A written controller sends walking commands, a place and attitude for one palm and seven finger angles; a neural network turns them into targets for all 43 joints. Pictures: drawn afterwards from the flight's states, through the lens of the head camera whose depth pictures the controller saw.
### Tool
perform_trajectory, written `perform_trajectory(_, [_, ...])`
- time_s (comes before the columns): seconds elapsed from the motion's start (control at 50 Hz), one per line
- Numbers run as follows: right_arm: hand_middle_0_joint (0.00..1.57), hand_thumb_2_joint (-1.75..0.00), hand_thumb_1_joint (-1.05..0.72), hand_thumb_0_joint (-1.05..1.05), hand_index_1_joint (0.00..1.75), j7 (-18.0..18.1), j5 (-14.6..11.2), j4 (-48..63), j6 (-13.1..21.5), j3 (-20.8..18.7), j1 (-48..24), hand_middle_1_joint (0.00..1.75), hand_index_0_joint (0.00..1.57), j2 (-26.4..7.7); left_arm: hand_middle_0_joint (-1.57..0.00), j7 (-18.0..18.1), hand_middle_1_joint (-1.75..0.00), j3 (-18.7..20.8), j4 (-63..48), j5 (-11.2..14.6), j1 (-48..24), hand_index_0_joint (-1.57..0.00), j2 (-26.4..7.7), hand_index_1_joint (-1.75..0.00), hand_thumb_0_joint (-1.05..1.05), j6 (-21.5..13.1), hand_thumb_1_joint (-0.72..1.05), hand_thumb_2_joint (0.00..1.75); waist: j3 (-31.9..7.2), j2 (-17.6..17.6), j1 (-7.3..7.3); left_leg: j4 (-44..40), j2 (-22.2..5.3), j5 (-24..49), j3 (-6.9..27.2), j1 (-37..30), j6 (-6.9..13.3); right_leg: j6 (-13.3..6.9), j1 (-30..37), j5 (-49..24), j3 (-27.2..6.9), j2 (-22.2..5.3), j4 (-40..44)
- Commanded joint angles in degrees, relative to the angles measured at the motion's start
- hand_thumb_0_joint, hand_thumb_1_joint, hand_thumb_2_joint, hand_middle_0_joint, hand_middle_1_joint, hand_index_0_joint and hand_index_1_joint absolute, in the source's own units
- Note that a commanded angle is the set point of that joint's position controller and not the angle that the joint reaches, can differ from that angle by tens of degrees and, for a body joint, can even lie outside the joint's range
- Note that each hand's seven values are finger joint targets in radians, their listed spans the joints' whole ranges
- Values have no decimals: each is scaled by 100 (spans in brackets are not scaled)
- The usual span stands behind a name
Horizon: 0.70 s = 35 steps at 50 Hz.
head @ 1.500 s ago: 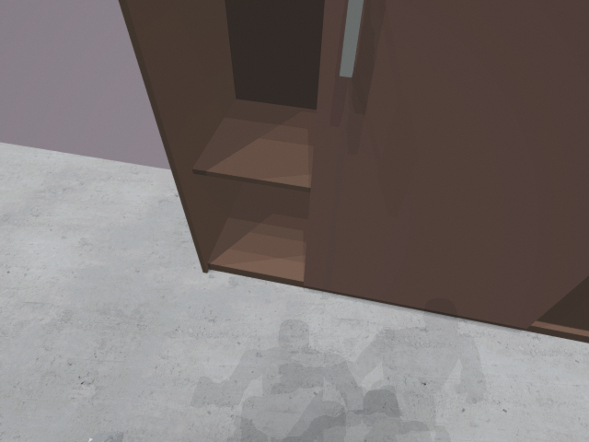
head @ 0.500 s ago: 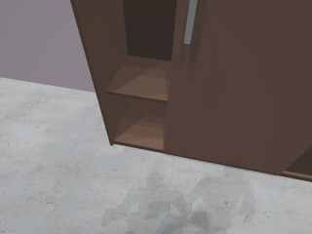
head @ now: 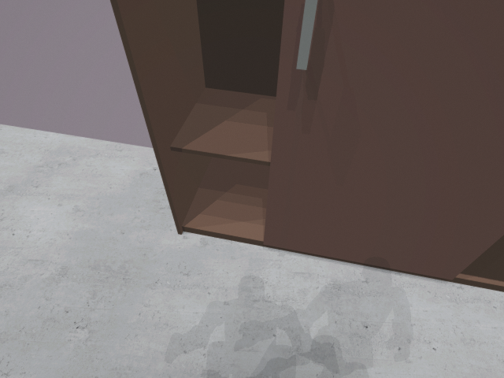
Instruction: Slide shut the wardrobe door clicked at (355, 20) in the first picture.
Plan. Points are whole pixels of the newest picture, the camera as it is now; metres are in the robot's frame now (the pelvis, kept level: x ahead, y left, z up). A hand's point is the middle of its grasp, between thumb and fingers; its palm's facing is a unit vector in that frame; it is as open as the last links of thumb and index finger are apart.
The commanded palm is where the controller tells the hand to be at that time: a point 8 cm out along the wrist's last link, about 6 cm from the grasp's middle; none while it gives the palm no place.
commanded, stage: turn to face it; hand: right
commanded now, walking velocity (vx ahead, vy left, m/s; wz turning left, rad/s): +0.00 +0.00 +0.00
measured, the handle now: (310, 11) +0.75 -0.07 +0.26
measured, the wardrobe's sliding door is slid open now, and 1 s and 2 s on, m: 0.40 0.40 0.40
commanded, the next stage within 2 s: take the last steps up to it in 0.36 s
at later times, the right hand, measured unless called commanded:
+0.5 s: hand out of the picture +0.02 -0.20 -0.18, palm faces +0.07 +0.97 -0.24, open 7.4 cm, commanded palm none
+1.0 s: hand out of the picture -0.03 -0.10 -0.17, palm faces +0.17 +0.97 -0.15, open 7.4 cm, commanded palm none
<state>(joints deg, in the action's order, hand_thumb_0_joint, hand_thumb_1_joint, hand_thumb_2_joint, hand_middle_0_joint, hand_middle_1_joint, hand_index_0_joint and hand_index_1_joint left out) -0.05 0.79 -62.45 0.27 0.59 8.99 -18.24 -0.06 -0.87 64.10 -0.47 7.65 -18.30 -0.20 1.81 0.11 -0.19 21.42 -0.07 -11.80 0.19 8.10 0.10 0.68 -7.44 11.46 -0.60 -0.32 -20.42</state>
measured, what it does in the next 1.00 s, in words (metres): lifts its right foot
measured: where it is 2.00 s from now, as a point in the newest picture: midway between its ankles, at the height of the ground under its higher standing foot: outside the picture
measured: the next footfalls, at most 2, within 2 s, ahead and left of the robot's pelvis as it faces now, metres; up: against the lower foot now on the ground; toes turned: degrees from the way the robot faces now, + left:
right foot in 1.18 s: +0.27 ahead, -0.08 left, +0.00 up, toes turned -14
left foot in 1.60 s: +0.39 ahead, +0.19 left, +0.00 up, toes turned +2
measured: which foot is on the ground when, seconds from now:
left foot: down 0.00-1.00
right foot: down 0.00-0.78, up 0.80-1.00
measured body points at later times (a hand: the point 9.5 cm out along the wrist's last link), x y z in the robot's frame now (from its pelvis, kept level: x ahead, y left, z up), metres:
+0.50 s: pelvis -0.01 +0.00 -0.01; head +0.00 +0.00 +0.44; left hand +0.05 +0.23 -0.17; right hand +0.02 -0.25 -0.16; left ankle +0.00 +0.12 -0.75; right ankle +0.00 -0.13 -0.75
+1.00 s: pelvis +0.09 +0.03 -0.01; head +0.10 +0.03 +0.44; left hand +0.13 +0.27 -0.16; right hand -0.04 -0.15 -0.16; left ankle +0.00 +0.11 -0.75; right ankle +0.10 -0.09 -0.68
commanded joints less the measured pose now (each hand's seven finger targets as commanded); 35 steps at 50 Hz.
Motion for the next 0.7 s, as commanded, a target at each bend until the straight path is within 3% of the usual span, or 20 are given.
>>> perform_trajectory(0.0, [20,-90,-90,0,30,95,-14,356,122,-241,-182,30,20,-1120,-20,105,-30,230,-356,-2,-168,-20,-1082,-30,0,-156,90,90,-347,-17,8,-335,-662,889,516,-95,123,-183,43,-900,-465,-632,289])
perform_trajectory(0.08, [20,-90,-90,0,30,104,-13,368,104,-252,-148,30,20,-1097,-20,98,-30,223,-387,-1,-178,-20,-1048,-30,0,-132,90,90,-297,2,-8,-283,-676,902,435,-115,100,-187,-28,-1002,-506,-619,233])
perform_trajectory(0.22, [20,-90,-90,0,30,170,-24,384,-53,-180,137,30,20,-597,-20,75,-30,137,-412,-18,120,-20,-469,-30,0,19,90,90,-229,-4,-30,28,-746,698,278,5,-13,-122,-401,-1019,-544,-520,-97])
perform_trajectory(0.3, [20,-90,-90,0,30,200,-21,487,-71,-225,249,30,20,-566,-20,71,-30,181,-481,-20,228,-20,-396,-30,0,60,90,90,-298,87,-42,197,-839,829,276,-7,41,-126,-576,-1128,-556,-449,-398])
perform_trajectory(0.44, [20,-90,-90,0,30,222,-8,651,-108,-310,339,30,20,-446,-20,75,-30,252,-597,-31,445,-20,-152,-30,0,117,90,90,-219,311,1,202,-1029,108,299,348,189,-150,-835,-654,-568,-275,-830])
perform_trajectory(0.48, [20,-90,-90,0,30,173,22,553,-93,-252,435,30,20,-249,-20,69,-30,216,-484,-81,648,-20,-74,-30,0,91,90,90,-258,184,63,71,-704,-1703,178,519,93,-239,-758,709,-761,-312,-483])
perform_trajectory(0.5, [20,-90,-90,0,30,140,41,503,-102,-243,472,30,20,-161,-20,65,-30,238,-435,-114,714,-20,-72,-30,0,85,90,90,-20,32,75,126,-573,-2228,102,690,61,-299,-956,1692,-942,-355,-168])
perform_trajectory(0.52, [20,-90,-90,0,30,111,63,478,-103,-239,517,30,20,-93,-20,71,-30,265,-397,-131,808,-20,-93,-30,0,74,90,90,228,-111,93,315,-414,-2354,-20,800,38,-386,-1149,2365,-1198,-463,170])
perform_trajectory(0.56, [20,-90,-90,0,30,56,92,414,-63,-232,667,30,20,133,-20,100,-30,337,-351,-139,975,-20,-235,-30,0,33,90,90,509,-715,123,1136,-75,-1813,-353,942,15,-672,-1328,3155,-1972,-885,834])
perform_trajectory(0.6, [20,-90,-90,0,30,0,104,385,-14,-221,815,30,20,308,-20,152,-30,425,-337,-101,1093,-20,-345,-30,0,-30,90,90,547,-1062,142,1830,53,-1344,-395,1315,46,-1014,-1045,3175,-2576,-1270,1084])
perform_trajectory(0.62, [20,-90,-90,0,30,-22,97,412,2,-235,826,30,20,337,-20,168,-30,448,-342,-103,1170,-20,-339,-30,0,-59,90,90,523,-1107,172,2031,16,-1454,-305,1471,70,-1121,-887,2901,-2614,-1361,1102])
perform_trajectory(0.66, [20,-90,-90,0,30,-67,68,433,55,-278,935,30,20,398,-20,184,-30,474,-348,-113,1157,-20,-291,-30,0,-100,90,90,464,-1120,117,1799,-88,-1599,-209,1364,82,-1126,-812,2238,-2357,-1350,907])
perform_trajectory(0.68, [20,-90,-90,0,30,-95,70,362,85,-292,1120,30,20,413,-20,190,-30,479,-350,-108,1095,-20,-245,-30,0,-108,90,90,346,-881,25,1378,-38,-1416,-268,975,74,-1034,-886,1933,-2087,-1262,653])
